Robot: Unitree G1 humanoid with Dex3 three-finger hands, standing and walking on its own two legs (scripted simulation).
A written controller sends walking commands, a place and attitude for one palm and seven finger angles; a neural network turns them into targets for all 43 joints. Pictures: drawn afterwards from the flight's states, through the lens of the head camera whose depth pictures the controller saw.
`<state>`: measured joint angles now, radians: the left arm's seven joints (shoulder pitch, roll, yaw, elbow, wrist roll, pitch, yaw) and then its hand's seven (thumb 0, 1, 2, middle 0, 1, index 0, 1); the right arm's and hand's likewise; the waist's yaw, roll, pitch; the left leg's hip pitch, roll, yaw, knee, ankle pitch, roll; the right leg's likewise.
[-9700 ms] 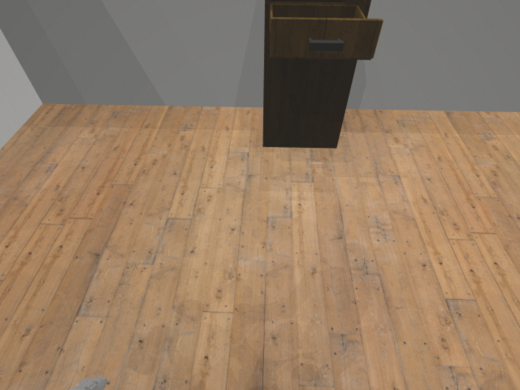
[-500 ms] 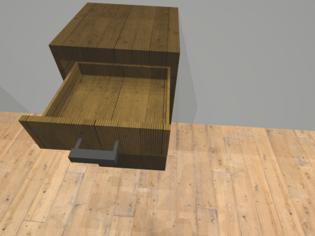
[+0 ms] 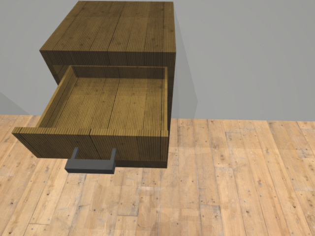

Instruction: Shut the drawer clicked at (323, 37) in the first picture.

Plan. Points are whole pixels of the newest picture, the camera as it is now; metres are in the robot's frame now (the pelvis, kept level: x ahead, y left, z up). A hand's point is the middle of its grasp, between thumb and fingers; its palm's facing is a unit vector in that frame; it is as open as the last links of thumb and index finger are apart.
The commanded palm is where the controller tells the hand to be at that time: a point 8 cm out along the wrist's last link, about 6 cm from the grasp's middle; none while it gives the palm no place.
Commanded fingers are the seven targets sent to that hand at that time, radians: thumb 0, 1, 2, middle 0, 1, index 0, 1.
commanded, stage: come to a stop and stand still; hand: left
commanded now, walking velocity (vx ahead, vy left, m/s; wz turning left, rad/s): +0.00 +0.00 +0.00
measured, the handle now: (93, 158) +0.31 +0.20 -0.01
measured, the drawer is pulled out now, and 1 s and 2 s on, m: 0.30 0.30 0.30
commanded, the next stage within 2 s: look again from close up in 0.70 s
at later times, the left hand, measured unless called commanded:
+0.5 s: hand out of the picture -0.05 +0.16 -0.17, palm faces -0.01 -0.97 -0.24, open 7.3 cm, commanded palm none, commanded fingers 0.00 0.90 0.90 -0.20 -0.30 -0.20 -0.30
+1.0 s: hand out of the picture -0.07 +0.13 -0.18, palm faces +0.02 -0.98 -0.18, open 7.3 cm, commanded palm none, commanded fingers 0.00 0.90 0.90 -0.20 -0.30 -0.20 -0.30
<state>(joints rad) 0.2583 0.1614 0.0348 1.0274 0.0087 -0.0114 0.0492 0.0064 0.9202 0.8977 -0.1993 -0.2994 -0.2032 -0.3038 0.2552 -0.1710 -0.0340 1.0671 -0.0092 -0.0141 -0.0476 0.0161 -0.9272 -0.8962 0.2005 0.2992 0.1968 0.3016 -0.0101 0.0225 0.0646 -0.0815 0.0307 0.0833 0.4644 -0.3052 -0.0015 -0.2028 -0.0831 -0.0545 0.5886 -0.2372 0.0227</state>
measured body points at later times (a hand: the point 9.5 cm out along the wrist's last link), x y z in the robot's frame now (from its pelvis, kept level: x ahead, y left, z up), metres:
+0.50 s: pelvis -0.08 -0.03 -0.01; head -0.08 -0.05 +0.44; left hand -0.05 +0.21 -0.15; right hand -0.09 -0.25 -0.18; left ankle -0.07 +0.11 -0.74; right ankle -0.04 -0.15 -0.74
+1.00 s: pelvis -0.06 -0.03 +0.00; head -0.04 -0.04 +0.45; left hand -0.07 +0.18 -0.16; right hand -0.10 -0.23 -0.17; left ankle -0.07 +0.11 -0.74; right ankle -0.04 -0.15 -0.74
